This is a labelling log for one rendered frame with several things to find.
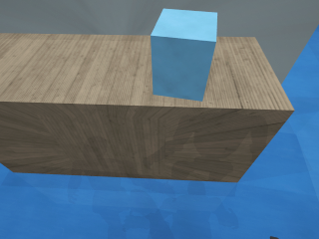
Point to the carton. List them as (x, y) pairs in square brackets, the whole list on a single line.
[(182, 47)]

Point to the pedestal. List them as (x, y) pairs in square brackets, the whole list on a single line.
[(84, 104)]

